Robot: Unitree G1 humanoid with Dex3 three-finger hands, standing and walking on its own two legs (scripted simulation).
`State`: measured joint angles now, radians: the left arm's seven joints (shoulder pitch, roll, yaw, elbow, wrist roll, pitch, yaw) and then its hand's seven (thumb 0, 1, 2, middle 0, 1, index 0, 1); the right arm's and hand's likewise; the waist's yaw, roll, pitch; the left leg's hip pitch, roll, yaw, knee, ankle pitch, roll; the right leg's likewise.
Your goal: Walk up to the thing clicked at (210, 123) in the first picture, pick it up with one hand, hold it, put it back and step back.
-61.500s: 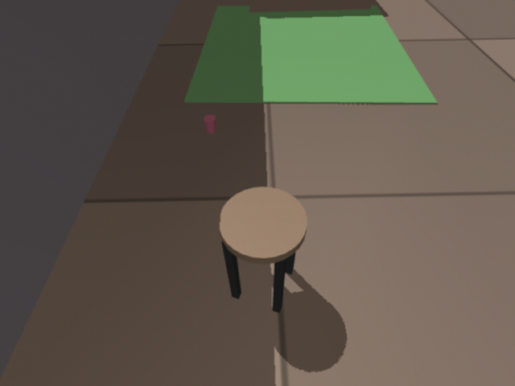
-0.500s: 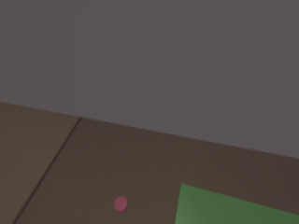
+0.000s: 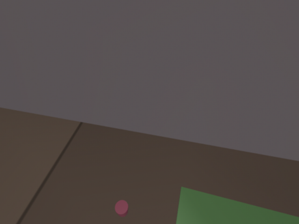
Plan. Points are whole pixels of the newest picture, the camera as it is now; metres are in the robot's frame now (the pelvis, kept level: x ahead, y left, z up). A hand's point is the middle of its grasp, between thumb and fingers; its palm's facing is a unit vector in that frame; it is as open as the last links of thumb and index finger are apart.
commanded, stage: stand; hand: left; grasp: from above
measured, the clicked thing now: (122, 209) +0.38 +0.19 -0.74
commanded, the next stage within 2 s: step back in 1.52 s
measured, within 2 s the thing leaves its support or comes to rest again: neither
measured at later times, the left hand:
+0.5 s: hand out of the picture +0.05 +0.24 -0.17, palm faces +0.03 -0.95 -0.30, open 7.4 cm
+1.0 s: hand out of the picture +0.09 +0.25 -0.17, palm faces +0.03 -0.95 -0.31, open 7.4 cm
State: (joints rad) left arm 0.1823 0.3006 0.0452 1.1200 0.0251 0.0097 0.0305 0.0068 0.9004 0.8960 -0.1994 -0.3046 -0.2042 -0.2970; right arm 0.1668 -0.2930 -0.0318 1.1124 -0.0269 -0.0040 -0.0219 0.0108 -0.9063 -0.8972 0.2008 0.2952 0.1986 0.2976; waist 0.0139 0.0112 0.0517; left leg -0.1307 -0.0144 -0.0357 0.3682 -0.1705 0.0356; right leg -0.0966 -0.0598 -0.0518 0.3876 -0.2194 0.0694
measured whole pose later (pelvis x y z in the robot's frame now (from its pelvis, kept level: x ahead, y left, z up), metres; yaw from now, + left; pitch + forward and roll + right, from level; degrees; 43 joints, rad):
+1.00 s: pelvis +0.02 +0.01 +0.00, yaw +0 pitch -2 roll -2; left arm 0.13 0.32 0.04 1.12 0.01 0.01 0.02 0.01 0.90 0.90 -0.20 -0.30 -0.20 -0.30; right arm 0.12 -0.31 -0.01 1.13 -0.02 -0.02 -0.02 0.01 -0.91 -0.90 0.20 0.30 0.20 0.30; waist 0.01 0.00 0.05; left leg -0.11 -0.03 -0.03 0.35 -0.19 0.05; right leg -0.08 -0.08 -0.05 0.37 -0.24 0.08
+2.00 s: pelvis -0.06 -0.03 -0.01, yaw +0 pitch -1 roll +1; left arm 0.13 0.32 0.06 0.91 0.03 0.02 0.03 0.01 0.90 0.90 -0.20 -0.30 -0.21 -0.30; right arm 0.07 -0.39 -0.04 0.94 0.01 0.06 -0.02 0.01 -0.91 -0.90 0.20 0.29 0.20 0.30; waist 0.02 0.05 0.18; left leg -0.47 -0.14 -0.17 1.17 -0.48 -0.01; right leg -0.27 0.00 0.00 0.57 -0.28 -0.02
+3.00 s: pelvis -0.34 +0.04 -0.03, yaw -1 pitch -2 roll +0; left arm 0.13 0.40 0.08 0.76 0.02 0.06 0.02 0.01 0.90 0.90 -0.20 -0.30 -0.21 -0.30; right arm 0.21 -0.38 -0.07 0.90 -0.03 0.03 -0.02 0.01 -0.91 -0.90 0.20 0.30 0.20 0.30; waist 0.00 -0.04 0.17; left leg -0.25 -0.05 -0.03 0.61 -0.31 0.02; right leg -0.40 -0.05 0.02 0.75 -0.32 0.02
